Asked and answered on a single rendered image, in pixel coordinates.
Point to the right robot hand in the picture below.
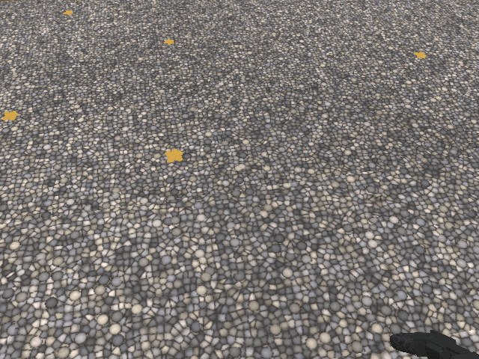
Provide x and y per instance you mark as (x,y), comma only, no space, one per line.
(433,345)

